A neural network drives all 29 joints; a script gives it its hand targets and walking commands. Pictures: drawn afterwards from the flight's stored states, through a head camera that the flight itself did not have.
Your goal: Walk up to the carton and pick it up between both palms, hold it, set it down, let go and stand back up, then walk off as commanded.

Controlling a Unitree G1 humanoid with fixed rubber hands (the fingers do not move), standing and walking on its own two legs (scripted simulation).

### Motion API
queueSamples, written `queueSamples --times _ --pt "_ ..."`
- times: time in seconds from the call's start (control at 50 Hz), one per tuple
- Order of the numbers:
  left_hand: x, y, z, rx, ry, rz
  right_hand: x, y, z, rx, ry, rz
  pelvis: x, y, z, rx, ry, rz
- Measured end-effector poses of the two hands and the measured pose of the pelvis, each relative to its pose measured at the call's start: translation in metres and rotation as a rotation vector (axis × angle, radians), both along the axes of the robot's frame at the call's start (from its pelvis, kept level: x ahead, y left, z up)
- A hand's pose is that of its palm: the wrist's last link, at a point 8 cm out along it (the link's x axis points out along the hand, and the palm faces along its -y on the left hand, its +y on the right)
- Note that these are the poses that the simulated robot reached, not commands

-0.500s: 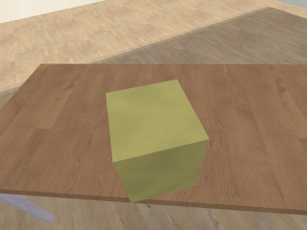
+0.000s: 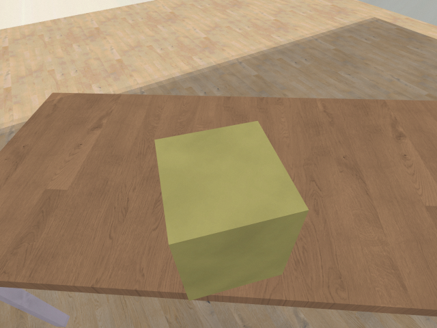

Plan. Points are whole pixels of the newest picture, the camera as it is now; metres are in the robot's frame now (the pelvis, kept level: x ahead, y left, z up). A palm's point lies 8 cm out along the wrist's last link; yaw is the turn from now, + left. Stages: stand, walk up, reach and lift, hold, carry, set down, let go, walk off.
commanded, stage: walk up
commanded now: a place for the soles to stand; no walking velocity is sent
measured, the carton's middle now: (222, 211) +0.35 +0.02 +0.02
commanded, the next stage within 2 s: reach and lift in 0.48 s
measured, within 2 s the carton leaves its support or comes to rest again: neither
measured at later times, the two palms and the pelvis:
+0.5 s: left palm out of the picture +0.04 +0.31 -0.10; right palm out of the picture +0.09 -0.30 -0.11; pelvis +0.00 +0.00 +0.00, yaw +0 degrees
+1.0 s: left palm out of the picture +0.16 +0.27 -0.06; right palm out of the picture +0.13 -0.28 -0.08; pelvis -0.02 +0.01 +0.00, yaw +0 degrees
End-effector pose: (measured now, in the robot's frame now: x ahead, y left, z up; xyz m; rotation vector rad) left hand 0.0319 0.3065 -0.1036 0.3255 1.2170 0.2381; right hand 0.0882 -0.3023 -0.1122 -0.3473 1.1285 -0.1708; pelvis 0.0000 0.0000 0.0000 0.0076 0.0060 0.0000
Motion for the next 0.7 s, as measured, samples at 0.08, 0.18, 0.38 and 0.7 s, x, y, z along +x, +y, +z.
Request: queueSamples --times 0.08,0.18,0.38,0.7 --pt "0.010 0.000 0.000 -0.004 -0.017 -0.004 0.002 0.000 0.002 -0.004 0.001 -0.001 0.003 0.001 0.001 -0.001 0.005 0.000" --pt "0.014 0.001 0.000 -0.004 -0.024 -0.007 0.002 0.001 0.002 -0.004 0.003 -0.001 0.003 0.001 0.001 -0.001 0.007 0.000" --pt "0.015 0.001 0.001 -0.005 -0.034 -0.010 0.000 0.001 0.003 -0.005 -0.001 -0.001 0.001 0.002 0.001 -0.002 0.004 0.000" --pt "0.112 -0.021 0.014 0.001 -0.098 -0.044 0.044 0.015 -0.003 0.040 -0.156 0.129 -0.009 0.000 -0.014 0.008 -0.037 -0.001"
